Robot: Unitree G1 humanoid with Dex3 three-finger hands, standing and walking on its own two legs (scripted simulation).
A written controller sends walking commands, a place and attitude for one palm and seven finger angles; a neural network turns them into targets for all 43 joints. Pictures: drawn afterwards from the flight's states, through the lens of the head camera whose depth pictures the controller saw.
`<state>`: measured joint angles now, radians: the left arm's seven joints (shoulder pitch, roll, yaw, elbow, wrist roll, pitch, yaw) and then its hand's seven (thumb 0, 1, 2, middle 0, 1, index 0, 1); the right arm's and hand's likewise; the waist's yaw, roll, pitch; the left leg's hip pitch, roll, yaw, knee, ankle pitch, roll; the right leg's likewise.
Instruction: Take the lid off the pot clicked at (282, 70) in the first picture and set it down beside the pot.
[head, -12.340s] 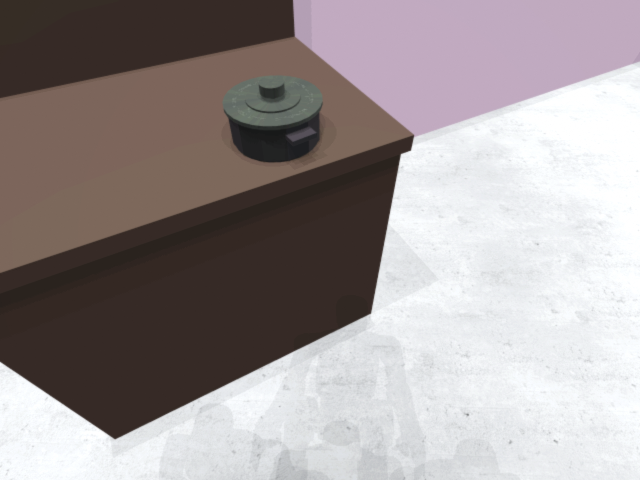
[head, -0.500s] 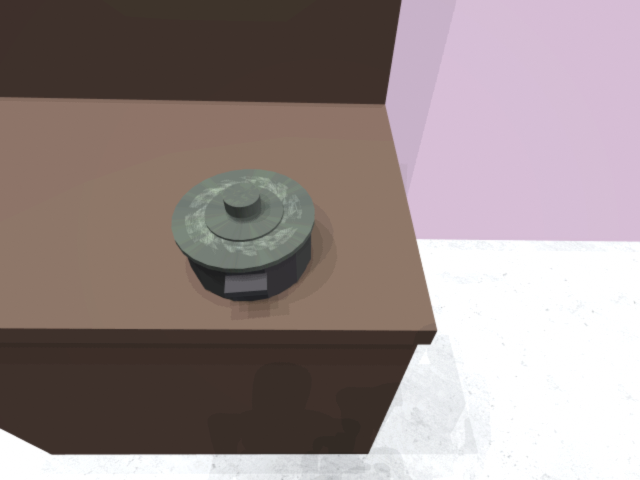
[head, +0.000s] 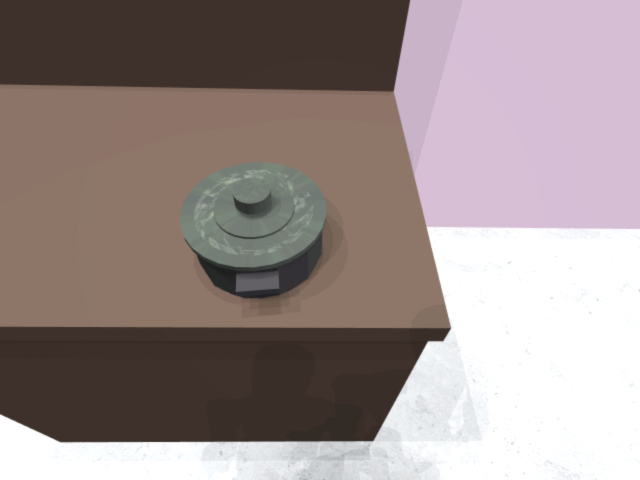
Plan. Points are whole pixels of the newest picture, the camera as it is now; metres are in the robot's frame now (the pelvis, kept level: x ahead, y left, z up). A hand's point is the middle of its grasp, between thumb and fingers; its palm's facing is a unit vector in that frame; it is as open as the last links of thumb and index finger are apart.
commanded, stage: look again from close up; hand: left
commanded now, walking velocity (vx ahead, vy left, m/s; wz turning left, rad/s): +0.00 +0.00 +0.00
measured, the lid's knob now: (252, 195) +0.43 +0.12 +0.12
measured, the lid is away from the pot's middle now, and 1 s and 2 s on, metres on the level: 0.00 0.00 0.00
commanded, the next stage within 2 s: shuffle to correct the standing spot in 0.08 s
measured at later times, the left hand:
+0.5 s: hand out of the picture +0.01 +0.17 -0.17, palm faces +0.02 -0.97 -0.23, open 7.4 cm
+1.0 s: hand out of the picture +0.02 +0.18 -0.18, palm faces +0.00 -0.98 -0.21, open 7.4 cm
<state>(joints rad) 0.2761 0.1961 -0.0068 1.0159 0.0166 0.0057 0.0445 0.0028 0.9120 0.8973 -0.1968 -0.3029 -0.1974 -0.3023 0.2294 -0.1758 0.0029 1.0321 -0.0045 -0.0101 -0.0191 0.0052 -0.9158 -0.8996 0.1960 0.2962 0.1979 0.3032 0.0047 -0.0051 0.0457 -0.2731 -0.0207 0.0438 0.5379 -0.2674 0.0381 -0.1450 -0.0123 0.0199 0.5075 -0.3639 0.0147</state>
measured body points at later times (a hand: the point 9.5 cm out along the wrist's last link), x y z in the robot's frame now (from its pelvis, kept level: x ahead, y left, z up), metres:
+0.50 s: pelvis -0.02 -0.02 +0.00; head +0.03 -0.02 +0.45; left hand +0.01 +0.22 -0.16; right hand +0.05 -0.25 -0.15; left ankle +0.01 +0.09 -0.73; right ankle -0.06 -0.13 -0.73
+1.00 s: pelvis +0.01 +0.00 -0.01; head +0.03 +0.01 +0.44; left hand +0.02 +0.23 -0.17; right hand +0.02 -0.22 -0.16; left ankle +0.01 +0.09 -0.73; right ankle -0.06 -0.13 -0.73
